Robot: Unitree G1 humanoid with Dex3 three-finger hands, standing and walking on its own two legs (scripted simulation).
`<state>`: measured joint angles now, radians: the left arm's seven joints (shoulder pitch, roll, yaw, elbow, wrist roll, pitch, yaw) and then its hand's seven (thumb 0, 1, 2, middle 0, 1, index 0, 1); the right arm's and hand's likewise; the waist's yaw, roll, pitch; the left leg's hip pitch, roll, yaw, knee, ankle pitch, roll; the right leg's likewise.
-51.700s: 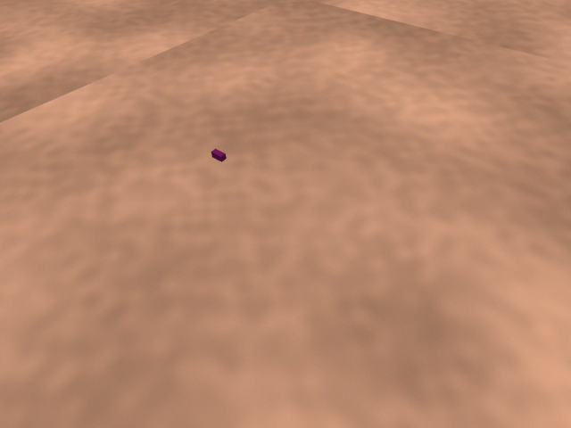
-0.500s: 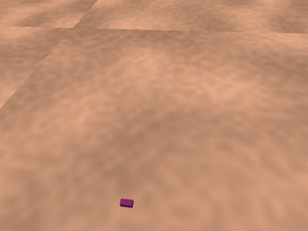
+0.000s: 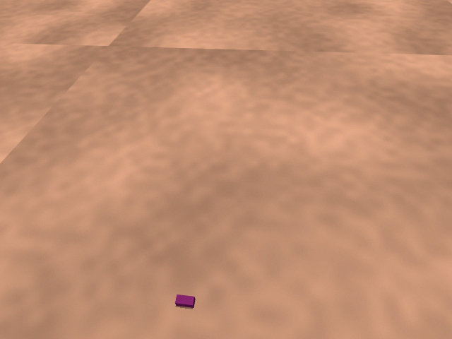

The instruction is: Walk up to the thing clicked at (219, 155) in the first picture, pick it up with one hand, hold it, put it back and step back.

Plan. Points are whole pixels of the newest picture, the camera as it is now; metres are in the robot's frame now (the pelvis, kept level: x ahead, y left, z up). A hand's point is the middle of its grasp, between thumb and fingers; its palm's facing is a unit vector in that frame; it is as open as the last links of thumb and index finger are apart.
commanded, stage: stand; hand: left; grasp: from above
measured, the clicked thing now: (185, 301) +0.44 +0.22 -0.76
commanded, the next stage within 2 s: step back in 0.36 s
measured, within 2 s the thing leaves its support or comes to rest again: neither
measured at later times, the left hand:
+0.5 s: hand out of the picture +0.06 +0.26 -0.16, palm faces +0.02 -0.93 -0.36, open 7.4 cm
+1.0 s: hand out of the picture +0.02 +0.32 -0.18, palm faces -0.10 -0.92 -0.37, open 7.4 cm
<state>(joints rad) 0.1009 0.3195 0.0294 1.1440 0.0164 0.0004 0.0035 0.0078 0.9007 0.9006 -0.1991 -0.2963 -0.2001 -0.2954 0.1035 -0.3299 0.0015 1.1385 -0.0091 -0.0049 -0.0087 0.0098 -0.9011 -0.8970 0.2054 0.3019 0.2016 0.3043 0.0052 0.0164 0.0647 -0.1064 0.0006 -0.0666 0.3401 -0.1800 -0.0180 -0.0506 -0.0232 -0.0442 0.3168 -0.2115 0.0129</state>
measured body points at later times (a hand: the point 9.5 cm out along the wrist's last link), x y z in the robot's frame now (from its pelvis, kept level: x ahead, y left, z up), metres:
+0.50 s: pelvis -0.03 +0.01 -0.01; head +0.02 +0.00 +0.44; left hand +0.06 +0.31 -0.14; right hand +0.06 -0.30 -0.14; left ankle +0.00 +0.13 -0.73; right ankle -0.02 -0.12 -0.75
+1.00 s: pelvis -0.10 +0.06 -0.02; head -0.02 +0.07 +0.42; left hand +0.03 +0.36 -0.15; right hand -0.02 -0.24 -0.14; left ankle -0.06 +0.14 -0.75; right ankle -0.13 -0.07 -0.72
